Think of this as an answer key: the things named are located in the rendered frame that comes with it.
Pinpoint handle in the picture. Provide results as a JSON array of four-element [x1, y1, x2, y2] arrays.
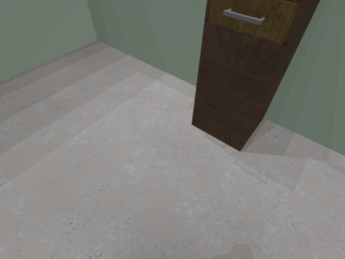
[[223, 9, 265, 25]]

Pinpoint cabinet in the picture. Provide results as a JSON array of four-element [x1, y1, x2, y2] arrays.
[[192, 0, 320, 151]]

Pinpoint drawer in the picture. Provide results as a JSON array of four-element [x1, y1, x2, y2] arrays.
[[209, 0, 299, 43]]

